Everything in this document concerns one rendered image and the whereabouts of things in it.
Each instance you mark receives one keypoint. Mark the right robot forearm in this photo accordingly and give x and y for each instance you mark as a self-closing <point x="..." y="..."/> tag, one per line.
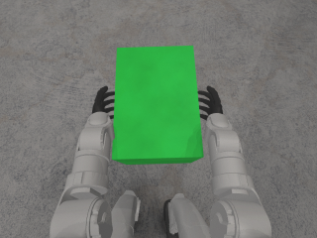
<point x="230" y="178"/>

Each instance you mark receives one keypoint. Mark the carton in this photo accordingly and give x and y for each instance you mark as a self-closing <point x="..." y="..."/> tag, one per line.
<point x="156" y="106"/>

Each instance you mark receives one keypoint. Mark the robot right hand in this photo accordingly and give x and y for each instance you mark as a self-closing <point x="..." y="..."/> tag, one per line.
<point x="214" y="103"/>

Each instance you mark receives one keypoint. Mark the robot left hand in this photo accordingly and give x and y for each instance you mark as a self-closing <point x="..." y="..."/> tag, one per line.
<point x="99" y="103"/>

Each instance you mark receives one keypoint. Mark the left robot upper arm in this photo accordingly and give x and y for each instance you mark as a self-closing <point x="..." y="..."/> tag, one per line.
<point x="83" y="218"/>

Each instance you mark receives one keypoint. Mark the right robot upper arm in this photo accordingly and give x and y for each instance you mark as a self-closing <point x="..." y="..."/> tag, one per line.
<point x="233" y="218"/>

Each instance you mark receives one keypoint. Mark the left robot forearm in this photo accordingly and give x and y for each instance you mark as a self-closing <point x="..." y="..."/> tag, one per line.
<point x="88" y="178"/>

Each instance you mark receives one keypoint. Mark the robot left shin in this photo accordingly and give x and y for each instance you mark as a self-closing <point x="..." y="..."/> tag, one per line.
<point x="129" y="192"/>

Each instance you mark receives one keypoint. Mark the right robot thigh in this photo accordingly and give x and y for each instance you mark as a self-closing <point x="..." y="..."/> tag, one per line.
<point x="190" y="223"/>

